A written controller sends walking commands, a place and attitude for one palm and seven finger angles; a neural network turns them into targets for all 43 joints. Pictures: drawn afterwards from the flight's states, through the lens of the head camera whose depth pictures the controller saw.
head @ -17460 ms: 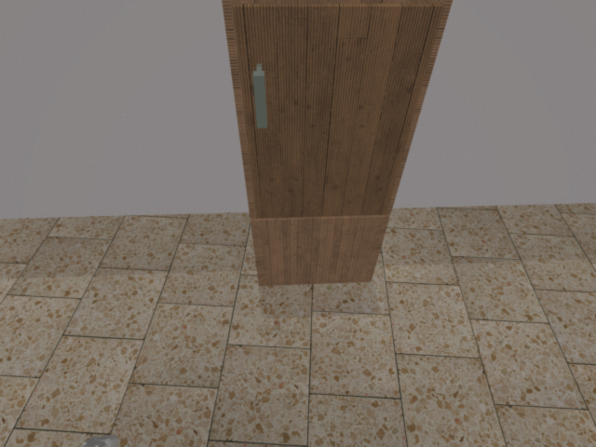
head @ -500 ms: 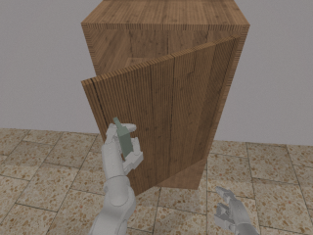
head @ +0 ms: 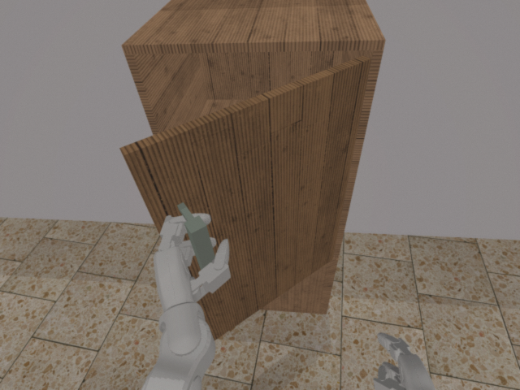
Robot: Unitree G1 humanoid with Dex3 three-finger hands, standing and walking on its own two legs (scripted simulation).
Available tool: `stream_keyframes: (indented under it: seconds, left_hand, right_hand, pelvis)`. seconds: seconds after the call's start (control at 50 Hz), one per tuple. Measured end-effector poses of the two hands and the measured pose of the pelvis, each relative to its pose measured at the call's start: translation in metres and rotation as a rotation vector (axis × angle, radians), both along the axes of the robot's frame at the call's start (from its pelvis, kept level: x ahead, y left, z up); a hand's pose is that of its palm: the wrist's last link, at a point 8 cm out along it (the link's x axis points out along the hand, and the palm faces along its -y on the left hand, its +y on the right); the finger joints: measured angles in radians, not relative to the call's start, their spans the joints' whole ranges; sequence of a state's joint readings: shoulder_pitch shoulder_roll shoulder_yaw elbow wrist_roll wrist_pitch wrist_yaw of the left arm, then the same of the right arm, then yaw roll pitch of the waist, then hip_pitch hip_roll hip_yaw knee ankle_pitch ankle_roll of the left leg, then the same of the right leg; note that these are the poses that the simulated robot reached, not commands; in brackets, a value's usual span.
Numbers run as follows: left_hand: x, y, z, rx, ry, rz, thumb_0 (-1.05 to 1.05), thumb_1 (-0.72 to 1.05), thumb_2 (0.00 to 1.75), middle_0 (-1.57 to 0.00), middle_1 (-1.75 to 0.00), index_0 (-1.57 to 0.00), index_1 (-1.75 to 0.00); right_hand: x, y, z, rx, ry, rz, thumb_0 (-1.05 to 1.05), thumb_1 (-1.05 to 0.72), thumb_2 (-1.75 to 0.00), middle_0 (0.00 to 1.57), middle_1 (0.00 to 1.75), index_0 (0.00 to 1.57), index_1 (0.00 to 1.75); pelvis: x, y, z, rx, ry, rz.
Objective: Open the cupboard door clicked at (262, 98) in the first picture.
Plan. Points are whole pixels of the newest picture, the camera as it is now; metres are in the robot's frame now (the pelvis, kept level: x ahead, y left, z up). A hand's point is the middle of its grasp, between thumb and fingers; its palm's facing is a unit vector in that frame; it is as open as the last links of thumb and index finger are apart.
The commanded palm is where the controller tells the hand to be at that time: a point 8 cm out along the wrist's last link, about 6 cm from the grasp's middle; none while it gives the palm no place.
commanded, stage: open thumb and fingers to let go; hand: left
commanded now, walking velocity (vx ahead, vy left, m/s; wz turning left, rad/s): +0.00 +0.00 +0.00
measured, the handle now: (197, 241) +0.31 +0.12 +0.09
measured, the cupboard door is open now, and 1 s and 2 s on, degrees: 40 42 42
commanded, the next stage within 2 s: slide the hand sideways off the handle in 0.58 s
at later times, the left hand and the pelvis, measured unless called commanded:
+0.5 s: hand (214, 258) +0.28 +0.09 +0.10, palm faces +0.28 -0.96 -0.02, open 14.6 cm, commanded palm +0.23 +0.12 +0.09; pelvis -0.01 +0.03 +0.00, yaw -1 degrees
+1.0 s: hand (213, 284) +0.24 +0.08 +0.10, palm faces -0.13 -0.99 -0.01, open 16.1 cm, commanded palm +0.22 +0.12 +0.09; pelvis -0.01 +0.05 -0.01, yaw -1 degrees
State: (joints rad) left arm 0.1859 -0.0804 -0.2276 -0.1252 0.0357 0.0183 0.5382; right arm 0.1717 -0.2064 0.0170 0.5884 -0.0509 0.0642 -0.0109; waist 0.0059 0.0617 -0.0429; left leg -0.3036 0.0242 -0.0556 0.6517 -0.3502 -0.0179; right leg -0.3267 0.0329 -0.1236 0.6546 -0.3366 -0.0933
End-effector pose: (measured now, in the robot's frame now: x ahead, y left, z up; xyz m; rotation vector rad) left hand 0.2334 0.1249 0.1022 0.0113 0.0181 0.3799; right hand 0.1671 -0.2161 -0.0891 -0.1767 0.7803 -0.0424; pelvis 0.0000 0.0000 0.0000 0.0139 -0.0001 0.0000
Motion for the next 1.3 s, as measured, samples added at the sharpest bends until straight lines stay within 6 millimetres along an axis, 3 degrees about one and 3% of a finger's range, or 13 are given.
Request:
stream_keyframes:
  seconds: [0.26, 0.4, 0.54, 0.72, 0.84, 0.9, 1.08, 1.3]
  left_hand:
    - [0.006, 0.002, -0.001, 0.009, -0.013, -0.032, 0.01, -0.22, 0.42, -0.32, -1.22, -0.32, -1.22]
    - [0.009, 0.005, -0.001, 0.011, -0.012, -0.072, 0.00, -0.42, 0.33, -0.29, -1.05, -0.28, -1.05]
    - [0.013, 0.008, -0.001, 0.012, -0.008, -0.110, -0.01, -0.48, 0.31, -0.28, -0.78, -0.27, -0.79]
    - [0.012, 0.014, -0.001, 0.023, -0.005, -0.144, -0.01, -0.49, 0.30, -0.39, -0.59, -0.35, -0.64]
    - [-0.001, 0.018, -0.004, 0.043, -0.047, -0.451, -0.01, -0.49, 0.30, -0.28, -0.44, -0.19, -0.48]
    - [-0.005, 0.016, -0.006, 0.023, -0.051, -0.521, -0.01, -0.50, 0.30, -0.22, -0.39, -0.15, -0.41]
    - [-0.008, 0.011, -0.005, 0.002, -0.046, -0.489, -0.01, -0.50, 0.30, -0.21, -0.36, -0.19, -0.37]
    - [-0.024, 0.023, -0.005, 0.000, -0.021, -0.491, -0.01, -0.49, 0.30, -0.19, -0.33, -0.18, -0.33]
  right_hand:
    - [-0.007, 0.016, 0.003, 0.004, -0.010, -0.012, 0.02, -0.90, -0.90, 0.20, 0.30, 0.20, 0.30]
    - [0.000, 0.035, 0.009, 0.019, -0.038, 0.002, 0.02, -0.90, -0.90, 0.20, 0.30, 0.20, 0.30]
    - [0.007, 0.052, 0.012, 0.029, -0.043, 0.018, 0.02, -0.90, -0.90, 0.20, 0.30, 0.20, 0.30]
    - [0.009, 0.066, 0.009, 0.053, -0.035, 0.043, 0.02, -0.90, -0.90, 0.20, 0.30, 0.20, 0.30]
    - [-0.005, 0.064, 0.005, 0.041, -0.046, 0.035, 0.02, -0.90, -0.90, 0.20, 0.30, 0.20, 0.30]
    - [-0.013, 0.063, 0.003, 0.040, -0.059, 0.019, 0.02, -0.90, -0.90, 0.20, 0.30, 0.20, 0.30]
    - [-0.021, 0.060, 0.005, 0.047, -0.080, 0.002, 0.02, -0.90, -0.90, 0.20, 0.30, 0.20, 0.30]
    - [-0.006, 0.049, 0.019, 0.039, -0.137, -0.003, 0.02, -0.90, -0.90, 0.20, 0.30, 0.20, 0.30]
  pelvis:
    - [-0.006, 0.012, 0.002, -0.006, -0.004, -0.005]
    - [-0.005, 0.025, 0.001, -0.013, -0.007, -0.012]
    - [-0.005, 0.037, 0.000, -0.018, -0.009, -0.019]
    - [-0.008, 0.046, -0.005, -0.019, -0.003, -0.021]
    - [-0.010, 0.050, -0.008, -0.017, 0.000, -0.011]
    - [-0.012, 0.052, -0.009, -0.017, -0.003, -0.013]
    - [-0.014, 0.050, -0.008, -0.010, -0.002, -0.031]
    - [-0.005, 0.039, -0.005, -0.008, 0.002, -0.048]
